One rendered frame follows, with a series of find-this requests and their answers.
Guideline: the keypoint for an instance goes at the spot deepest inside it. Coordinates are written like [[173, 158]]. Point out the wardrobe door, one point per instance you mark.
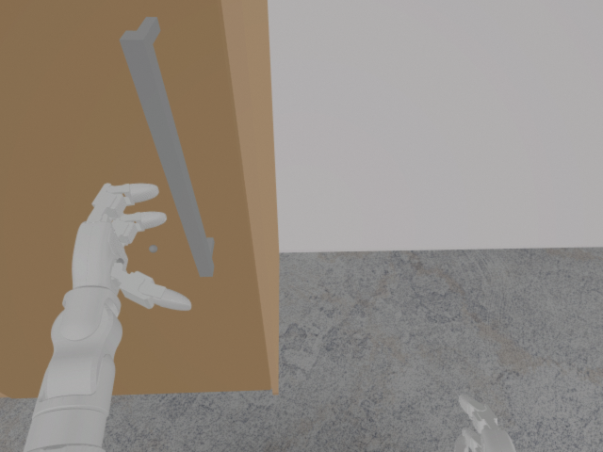
[[70, 122]]

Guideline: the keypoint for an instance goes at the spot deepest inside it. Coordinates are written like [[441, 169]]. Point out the robot right hand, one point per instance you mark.
[[492, 439]]

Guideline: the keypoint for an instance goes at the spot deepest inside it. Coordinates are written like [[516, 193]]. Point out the robot left hand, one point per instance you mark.
[[100, 243]]

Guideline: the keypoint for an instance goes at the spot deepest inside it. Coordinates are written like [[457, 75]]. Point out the robot left forearm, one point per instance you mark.
[[76, 390]]

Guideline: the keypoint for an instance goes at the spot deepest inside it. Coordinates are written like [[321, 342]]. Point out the handle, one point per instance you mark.
[[140, 56]]

